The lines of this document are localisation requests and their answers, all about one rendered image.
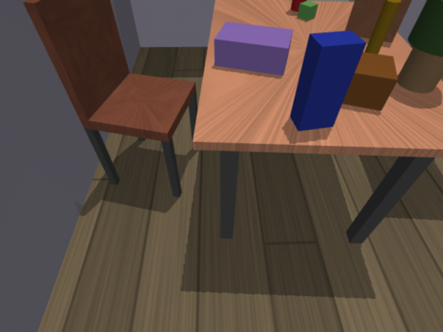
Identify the table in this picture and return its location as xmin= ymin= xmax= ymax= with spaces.
xmin=192 ymin=0 xmax=443 ymax=243

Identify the chair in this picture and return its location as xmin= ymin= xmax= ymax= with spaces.
xmin=23 ymin=0 xmax=197 ymax=198

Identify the potted plant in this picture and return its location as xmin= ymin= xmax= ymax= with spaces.
xmin=397 ymin=0 xmax=443 ymax=93

